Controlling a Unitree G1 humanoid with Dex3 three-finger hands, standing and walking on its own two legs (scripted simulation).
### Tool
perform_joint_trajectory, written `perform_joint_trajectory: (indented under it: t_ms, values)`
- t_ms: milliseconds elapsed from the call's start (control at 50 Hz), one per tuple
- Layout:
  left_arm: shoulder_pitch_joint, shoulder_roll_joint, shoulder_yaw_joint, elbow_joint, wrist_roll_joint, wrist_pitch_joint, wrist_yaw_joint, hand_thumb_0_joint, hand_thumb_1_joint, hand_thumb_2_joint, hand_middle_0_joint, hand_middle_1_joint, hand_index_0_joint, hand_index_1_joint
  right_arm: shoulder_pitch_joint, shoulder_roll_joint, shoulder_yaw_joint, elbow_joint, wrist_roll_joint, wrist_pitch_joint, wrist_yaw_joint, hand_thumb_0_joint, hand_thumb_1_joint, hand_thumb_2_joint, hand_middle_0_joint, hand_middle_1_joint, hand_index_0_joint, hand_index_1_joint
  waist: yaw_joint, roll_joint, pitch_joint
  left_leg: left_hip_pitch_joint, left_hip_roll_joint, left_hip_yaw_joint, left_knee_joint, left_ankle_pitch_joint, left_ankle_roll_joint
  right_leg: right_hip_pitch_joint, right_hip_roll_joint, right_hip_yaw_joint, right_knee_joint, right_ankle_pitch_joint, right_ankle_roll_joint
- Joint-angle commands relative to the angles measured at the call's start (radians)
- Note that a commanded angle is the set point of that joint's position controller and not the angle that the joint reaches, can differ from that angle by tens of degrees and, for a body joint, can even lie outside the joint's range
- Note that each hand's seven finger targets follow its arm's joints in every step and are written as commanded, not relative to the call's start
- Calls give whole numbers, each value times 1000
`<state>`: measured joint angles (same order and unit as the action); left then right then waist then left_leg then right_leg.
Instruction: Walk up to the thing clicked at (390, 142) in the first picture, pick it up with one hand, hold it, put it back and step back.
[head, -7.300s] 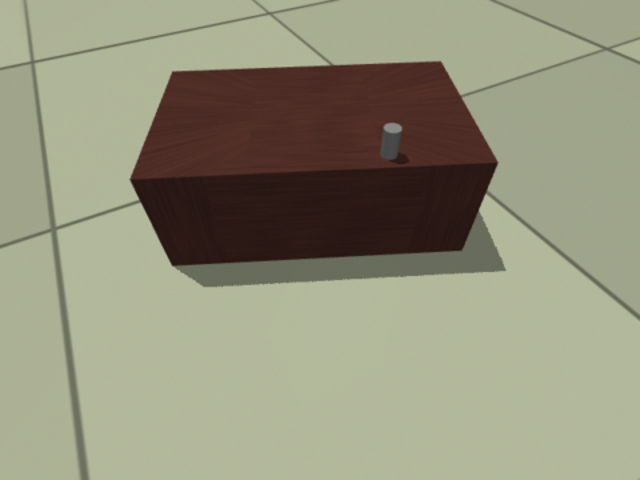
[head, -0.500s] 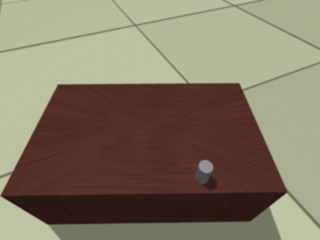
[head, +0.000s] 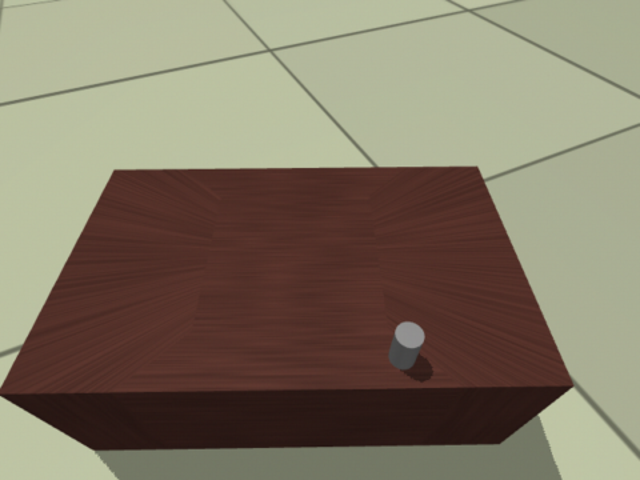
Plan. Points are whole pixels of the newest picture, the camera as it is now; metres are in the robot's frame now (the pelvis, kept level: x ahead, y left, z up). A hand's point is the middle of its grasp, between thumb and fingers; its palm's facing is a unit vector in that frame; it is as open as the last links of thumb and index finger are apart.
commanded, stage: go down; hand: right
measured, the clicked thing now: (405, 346) +0.42 -0.17 -0.28
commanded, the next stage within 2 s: none
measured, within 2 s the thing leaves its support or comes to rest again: neither
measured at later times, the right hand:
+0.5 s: hand out of the picture +0.13 -0.26 -0.15, palm faces +0.04 +0.95 -0.32, open 14.6 cm
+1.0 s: hand out of the picture +0.14 -0.27 -0.14, palm faces +0.06 +0.95 -0.31, open 17.2 cm
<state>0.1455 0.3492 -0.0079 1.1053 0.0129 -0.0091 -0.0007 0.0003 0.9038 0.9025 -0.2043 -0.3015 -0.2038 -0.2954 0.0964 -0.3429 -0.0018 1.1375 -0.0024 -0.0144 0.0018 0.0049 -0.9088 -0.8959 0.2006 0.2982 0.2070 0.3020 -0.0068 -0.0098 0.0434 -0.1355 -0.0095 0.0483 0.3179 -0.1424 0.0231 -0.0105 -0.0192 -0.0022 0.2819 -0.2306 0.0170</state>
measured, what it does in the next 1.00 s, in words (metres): stands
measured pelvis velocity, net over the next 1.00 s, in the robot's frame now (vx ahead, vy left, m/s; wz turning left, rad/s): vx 0.00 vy -0.03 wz -0.02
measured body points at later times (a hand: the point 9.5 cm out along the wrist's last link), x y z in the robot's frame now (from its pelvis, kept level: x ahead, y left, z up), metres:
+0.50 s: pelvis -0.01 -0.01 -0.02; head +0.02 -0.01 +0.43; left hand +0.14 +0.27 -0.12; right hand +0.13 -0.31 -0.12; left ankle +0.02 +0.10 -0.75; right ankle -0.05 -0.13 -0.75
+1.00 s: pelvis +0.00 -0.03 -0.04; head +0.03 -0.02 +0.41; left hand +0.16 +0.24 -0.11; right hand +0.14 -0.32 -0.11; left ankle +0.02 +0.10 -0.75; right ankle -0.05 -0.13 -0.75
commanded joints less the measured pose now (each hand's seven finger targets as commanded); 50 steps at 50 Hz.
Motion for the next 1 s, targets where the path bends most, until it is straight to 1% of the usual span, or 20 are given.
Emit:
perform_joint_trajectory:
  t_ms: [0,40,60,80,120,140,180,240,280,320,340,380,480,640,700,740,760,820,900,980]
  values:
    - [-27,211,43,-55,1,-20,15,0,899,900,-200,-300,-200,-300,-49,-225,-39,-59,-4,-20,-10,0,-900,-900,200,300,200,300,0,1,-50,77,149,-137,-21,170,10,-93,-126,84,-58,151,-32]
    - [-33,214,45,-56,2,-19,16,0,819,820,-120,-220,-120,-220,-45,-221,-37,-59,-5,-19,-11,0,-820,-820,120,220,120,220,-2,6,-45,67,148,-137,-25,161,8,-91,-125,82,-57,142,-34]
    - [-384,45,27,-407,-85,-136,21,0,739,740,-40,-140,-40,-140,-396,-43,-3,-410,71,-98,-18,0,-740,-740,42,140,43,140,21,-71,-62,-59,37,-33,58,78,-17,-241,24,-24,79,108,-32]
    - [-419,113,38,-460,-87,-161,35,0,659,660,-39,-60,-19,-60,-349,-132,-34,-479,63,-101,-26,0,-660,-660,30,65,35,65,-7,-26,-86,-16,31,-29,51,9,-23,-236,18,-15,78,64,-33]
    - [-229,210,126,-275,-88,-139,40,0,499,500,-39,-40,-17,-63,-100,-178,-84,-192,54,-26,-24,0,-500,-500,18,68,26,68,-4,32,-3,-93,33,-11,77,-44,-30,-293,29,-21,113,17,-37]
    - [-156,170,126,-292,-88,-125,42,0,419,420,-42,-43,-17,-69,-97,-181,-108,-187,55,-1,-24,0,-420,-420,33,61,37,61,6,68,-94,-78,35,-10,103,14,-35,-300,30,-17,152,62,-45]
    - [-152,216,163,-406,-86,-129,67,0,259,260,-35,-38,-22,-51,-209,-244,-132,-302,39,18,-37,0,-262,-260,47,52,43,52,21,58,-341,22,45,-24,147,154,-34,-257,30,-12,194,175,-36]
    - [-6,125,168,-260,-43,-104,51,0,94,169,-35,-41,-44,-32,-98,-193,-149,-225,-1,97,-4,0,-158,-170,61,41,52,41,14,34,-228,-89,30,-14,202,141,-16,-354,34,-9,233,161,-36]
    - [-53,179,196,-465,-41,-117,49,0,-8,131,-39,-46,-52,-33,-59,-223,-175,-344,-13,139,6,0,-73,-134,67,38,56,38,21,50,-410,-3,24,-4,216,186,-14,-293,35,-12,238,200,-29]
    - [111,98,158,-337,-46,-88,38,0,-103,99,-40,-46,-56,-29,0,-204,-149,-417,-11,199,29,0,-7,-101,78,33,63,33,17,-37,-240,-100,23,1,187,136,-12,-329,41,-19,220,155,-28]
    - [76,88,149,-339,-50,-85,32,0,-149,97,-42,-47,-54,-34,-24,-164,-120,-435,-9,227,35,0,72,-100,65,39,56,39,22,-48,-196,-145,19,5,189,96,-11,-356,37,-17,225,124,-28]
    - [-48,145,183,-465,-53,-102,32,0,-235,85,-48,-51,-56,-43,-96,-183,-131,-535,-6,264,30,0,185,-93,54,45,51,45,27,-31,-221,-161,16,8,194,19,-11,-376,30,-8,233,51,-28]
    - [-75,120,172,-508,-40,-130,34,0,-494,52,-61,-59,-56,-64,-62,-164,-125,-653,-10,292,26,0,428,-53,43,52,46,52,15,0,-197,-211,17,10,224,-45,-6,-430,26,14,263,3,-33]
    - [-2,128,180,-608,-23,-178,83,0,-546,57,-61,-59,-50,-71,21,-180,-167,-797,-5,289,-15,0,508,-25,50,47,51,47,10,9,-352,-180,21,3,311,49,-7,-400,22,30,347,138,-25]
    - [74,82,156,-579,-24,-171,88,0,-534,50,-57,-57,-51,-63,98,-156,-156,-816,-3,317,-13,0,477,-24,56,44,54,44,5,-36,-305,-210,19,8,330,50,-4,-425,22,31,355,172,-15]
    - [36,139,196,-643,-22,-172,95,0,-529,42,-55,-55,-53,-57,93,-165,-152,-871,-1,335,-10,0,485,-17,59,43,57,43,16,-37,-319,-218,13,15,341,68,-4,-409,15,36,359,222,-9]
    - [69,111,180,-601,-22,-167,93,0,-525,37,-54,-55,-54,-54,106,-161,-151,-859,-1,346,-4,0,485,-17,59,43,57,43,14,-51,-291,-229,12,18,344,63,-4,-418,14,38,362,232,-6]
    - [95,69,151,-585,-29,-162,83,0,-530,39,-55,-54,-54,-54,122,-155,-146,-874,1,377,13,0,491,-35,48,49,49,50,15,-55,-221,-271,14,19,344,12,-5,-476,19,33,365,144,-12]
    - [104,68,145,-656,-36,-161,74,0,-535,38,-56,-55,-56,-54,144,-158,-146,-940,5,406,31,0,503,-50,38,55,44,55,15,-21,-214,-275,17,20,350,-4,-9,-494,23,33,381,99,-17]
    - [118,110,181,-733,-33,-163,76,0,-538,42,-56,-55,-56,-56,134,-175,-163,-1021,3,414,30,0,526,-53,35,56,43,56,17,-35,-281,-274,16,20,390,48,-6,-466,18,43,417,209,-6]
